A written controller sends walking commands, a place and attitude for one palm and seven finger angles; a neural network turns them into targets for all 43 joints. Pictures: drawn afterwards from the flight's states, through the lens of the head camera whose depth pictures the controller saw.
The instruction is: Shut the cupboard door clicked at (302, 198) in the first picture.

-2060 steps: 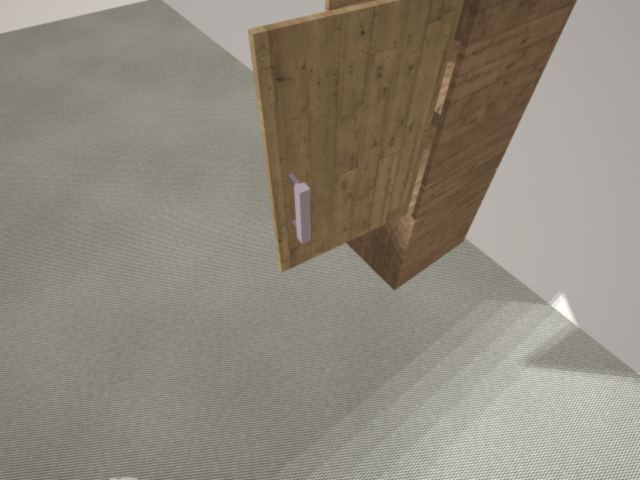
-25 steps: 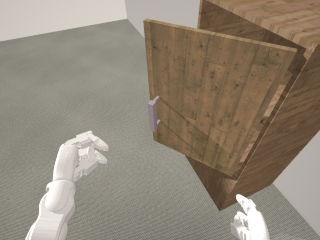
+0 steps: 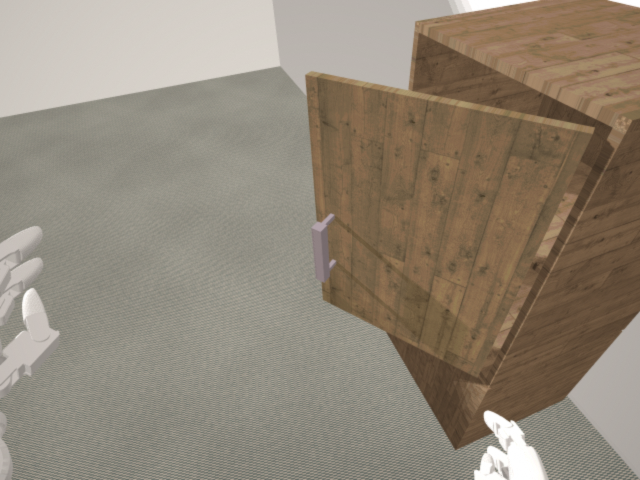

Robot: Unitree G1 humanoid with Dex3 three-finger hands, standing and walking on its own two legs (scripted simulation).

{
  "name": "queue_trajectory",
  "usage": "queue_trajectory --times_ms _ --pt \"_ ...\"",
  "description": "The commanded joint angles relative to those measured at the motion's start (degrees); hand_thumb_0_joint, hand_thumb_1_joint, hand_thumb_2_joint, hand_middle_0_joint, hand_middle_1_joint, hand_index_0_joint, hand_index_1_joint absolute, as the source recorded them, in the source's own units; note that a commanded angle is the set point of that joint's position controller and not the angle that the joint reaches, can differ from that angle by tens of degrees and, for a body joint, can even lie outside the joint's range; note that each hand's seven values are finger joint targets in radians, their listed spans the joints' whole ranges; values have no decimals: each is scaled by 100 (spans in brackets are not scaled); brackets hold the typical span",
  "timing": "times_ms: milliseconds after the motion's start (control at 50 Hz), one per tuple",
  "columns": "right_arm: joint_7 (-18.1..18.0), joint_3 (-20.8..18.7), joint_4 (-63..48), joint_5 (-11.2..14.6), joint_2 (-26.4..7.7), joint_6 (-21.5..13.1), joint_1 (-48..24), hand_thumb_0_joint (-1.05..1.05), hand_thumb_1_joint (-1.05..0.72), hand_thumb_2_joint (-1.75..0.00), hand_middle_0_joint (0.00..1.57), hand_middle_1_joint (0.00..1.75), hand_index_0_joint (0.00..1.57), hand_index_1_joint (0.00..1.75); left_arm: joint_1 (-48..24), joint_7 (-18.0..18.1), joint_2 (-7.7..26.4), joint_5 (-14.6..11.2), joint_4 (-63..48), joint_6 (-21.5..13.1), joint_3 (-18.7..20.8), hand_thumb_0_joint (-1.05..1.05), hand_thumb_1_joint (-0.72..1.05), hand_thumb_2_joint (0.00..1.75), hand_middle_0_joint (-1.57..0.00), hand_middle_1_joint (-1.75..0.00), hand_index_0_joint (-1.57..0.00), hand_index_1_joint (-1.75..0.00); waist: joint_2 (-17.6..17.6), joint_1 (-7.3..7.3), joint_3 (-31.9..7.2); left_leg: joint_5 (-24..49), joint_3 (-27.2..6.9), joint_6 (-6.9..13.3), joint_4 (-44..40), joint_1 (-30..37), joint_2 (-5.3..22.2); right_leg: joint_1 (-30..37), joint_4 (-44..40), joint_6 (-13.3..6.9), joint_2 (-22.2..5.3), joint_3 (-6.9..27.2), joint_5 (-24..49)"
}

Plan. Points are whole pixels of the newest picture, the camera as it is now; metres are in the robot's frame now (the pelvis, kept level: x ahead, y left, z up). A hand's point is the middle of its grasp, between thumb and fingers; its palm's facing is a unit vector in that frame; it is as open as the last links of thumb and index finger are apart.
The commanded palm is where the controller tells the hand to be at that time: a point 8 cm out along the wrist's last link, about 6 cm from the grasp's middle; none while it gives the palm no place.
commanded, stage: draw the hand back to the body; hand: left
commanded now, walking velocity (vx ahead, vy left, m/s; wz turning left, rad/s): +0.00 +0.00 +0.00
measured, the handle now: (326, 247) +0.60 +0.09 -0.11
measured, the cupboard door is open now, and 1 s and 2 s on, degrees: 36 36 36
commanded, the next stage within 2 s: step back with the hand held close in 0.28 s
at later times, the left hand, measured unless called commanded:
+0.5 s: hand (75, 346) +0.18 +0.26 +0.16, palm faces +0.47 -0.77 -0.44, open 7.4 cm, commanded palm +0.12 +0.29 +0.18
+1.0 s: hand (15, 395) +0.13 +0.30 +0.15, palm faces +0.46 -0.76 -0.46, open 7.4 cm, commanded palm +0.08 +0.32 +0.18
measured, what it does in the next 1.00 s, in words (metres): shifts its weight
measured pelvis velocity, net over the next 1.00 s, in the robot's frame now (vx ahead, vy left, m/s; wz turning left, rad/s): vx -0.07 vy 0.03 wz -0.03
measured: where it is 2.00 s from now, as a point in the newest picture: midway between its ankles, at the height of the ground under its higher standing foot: outside the picture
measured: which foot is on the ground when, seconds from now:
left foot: down 0.00-1.00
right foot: down 0.00-1.00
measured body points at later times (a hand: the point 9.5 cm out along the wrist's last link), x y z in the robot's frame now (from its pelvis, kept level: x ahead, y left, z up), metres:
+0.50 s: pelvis -0.02 +0.00 +0.00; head -0.03 -0.03 +0.45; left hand +0.15 +0.30 +0.19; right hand +0.16 -0.23 -0.09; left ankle -0.04 +0.11 -0.74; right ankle +0.01 -0.12 -0.74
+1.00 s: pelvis -0.07 +0.03 -0.02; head -0.08 +0.03 +0.43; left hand +0.10 +0.34 +0.17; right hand +0.10 -0.21 -0.09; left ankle -0.04 +0.11 -0.74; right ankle +0.01 -0.12 -0.74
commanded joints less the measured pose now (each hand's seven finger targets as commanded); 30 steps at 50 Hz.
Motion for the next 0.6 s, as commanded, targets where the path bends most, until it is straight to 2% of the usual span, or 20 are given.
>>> queue_trajectory --times_ms 0,60,80,100,140,160,180,220,260,280,320,360,380,400,420,460,480,520,540,580 --pt "-36 -214 -851 19 -585 -312 -709 0 -90 -90 20 30 20 30 -784 4 687 14 -644 -273 130 0 90 90 -20 -30 -20 -30 -413 -207 205 1162 182 -12 -554 -589 251 142 -426 -72 -59 -72 453" --pt "-80 -219 -886 12 -553 -353 -781 0 -90 -90 20 30 20 30 -894 47 869 24 -807 -363 291 0 90 90 -20 -30 -20 -30 -448 -120 -189 887 180 48 -566 -532 189 314 -430 -69 -65 -26 165" --pt "-103 -215 -862 -16 -575 -382 -805 0 -90 -90 20 30 20 30 -833 64 1088 12 -859 -381 466 0 90 90 -20 -30 -20 -30 -423 -65 -295 931 192 65 -566 -513 185 445 -454 -76 -85 -2 225" --pt "-105 -203 -904 -14 -526 -414 -843 0 -90 -90 20 30 20 30 -885 67 1066 4 -1052 -421 465 0 90 90 -20 -30 -20 -30 -366 -43 -513 965 191 73 -551 -492 165 562 -417 -75 -106 28 269" --pt "-113 -172 -900 -15 -474 -478 -890 0 -90 -90 20 30 20 30 -806 95 1102 24 -1231 -474 496 0 90 90 -20 -30 -20 -30 -124 -17 -581 1024 198 47 -543 -510 142 648 -387 -95 -91 28 368" --pt "-119 -159 -884 -16 -456 -516 -902 0 -90 -90 20 30 20 30 -764 107 1118 37 -1240 -488 517 0 90 90 -20 -30 -20 -30 59 -15 -476 1040 229 37 -534 -543 132 612 -406 -100 -88 43 419" --pt "-121 -157 -841 -22 -489 -542 -885 0 -90 -90 20 30 20 30 -732 118 1237 36 -1241 -482 613 0 90 90 -20 -30 -20 -30 15 -7 -442 1009 200 23 -536 -582 144 639 -456 -110 -86 56 364" --pt "-125 -138 -831 -8 -435 -580 -901 0 -90 -90 20 30 20 30 -814 120 1121 54 -1262 -492 522 0 90 90 -20 -30 -20 -30 236 -45 -171 938 226 3 -560 -613 143 485 -490 -118 -71 58 293" --pt "-112 -136 -793 -15 -434 -600 -868 0 -90 -90 20 30 20 30 -732 115 1049 53 -1045 -491 505 0 90 90 -20 -30 -20 -30 178 -60 79 846 220 -12 -597 -689 150 369 -531 -121 -54 43 185" --pt "-116 -160 -761 -9 -463 -598 -858 0 -90 -90 20 30 20 30 -667 97 1049 45 -926 -484 527 0 90 90 -20 -30 -20 -30 -103 -56 137 849 211 -5 -595 -700 176 351 -595 -119 -37 43 128" --pt "-106 -171 -783 2 -455 -571 -844 0 -90 -90 20 30 20 30 -643 63 933 7 -750 -476 465 0 90 90 -20 -30 -20 -30 -272 -78 249 778 232 16 -622 -710 195 281 -604 -92 -39 63 32" --pt "-93 -193 -780 15 -468 -553 -843 0 -90 -90 20 30 20 30 -646 38 887 9 -689 -476 429 0 90 90 -20 -30 -20 -30 -198 -88 200 709 267 23 -626 -661 193 248 -617 -78 -42 77 -49" --pt "-94 -202 -753 9 -494 -543 -815 0 -90 -90 20 30 20 30 -572 19 843 -11 -575 -468 406 0 90 90 -20 -30 -20 -30 -317 -86 212 708 247 29 -638 -660 199 267 -658 -80 -47 65 -60" --pt "-42 -292 -908 41 -744 -403 -750 0 -90 -90 20 30 20 30 -981 83 1327 32 -731 -698 894 0 90 90 -20 -30 -20 -30 -476 -381 360 242 102 121 -223 -1088 254 -311 -1049 -153 -394 867 -185" --pt "-12 -299 -809 27 -663 -315 -650 0 -90 -90 20 30 20 30 -469 69 1024 56 -395 -752 675 0 90 90 -20 -30 -20 -30 -819 -416 145 225 39 134 93 -994 195 -416 -1162 -245 -628 1008 -268" --pt "47 -309 -824 22 -604 -198 -685 0 -90 -90 20 30 20 30 -326 72 954 96 -580 -815 513 0 90 90 -20 -30 -20 -30 -1082 -441 -59 266 68 118 416 -967 163 -524 -1209 -350 -894 1157 -197" --pt "38 -331 -827 20 -609 -173 -717 0 -90 -90 20 30 20 30 -369 96 1093 108 -820 -898 638 0 90 90 -20 -30 -20 -30 -946 -429 -253 442 52 106 464 -1028 159 -342 -1032 -414 -974 1079 291" --pt "32 -342 -900 38 -605 -88 -640 0 -90 -90 20 30 20 30 -6 158 1107 78 -908 -926 686 0 90 90 -20 -30 -20 -30 -709 -461 -709 679 18 79 290 -949 214 -111 -675 -416 -965 929 785" --pt "14 -361 -952 41 -620 -49 -661 0 -90 -90 20 30 20 30 72 191 1166 71 -1110 -943 749 0 90 90 -20 -30 -20 -30 -623 -467 -868 973 -4 71 158 -902 253 -10 -469 -350 -850 775 1100" --pt "-43 -380 -1051 37 -699 4 -757 0 -90 -90 20 30 20 30 141 244 1419 48 -1531 -966 989 0 90 90 -20 -30 -20 -30 -89 -447 -1074 1875 -161 47 -72 -955 414 259 71 -223 -591 474 1877"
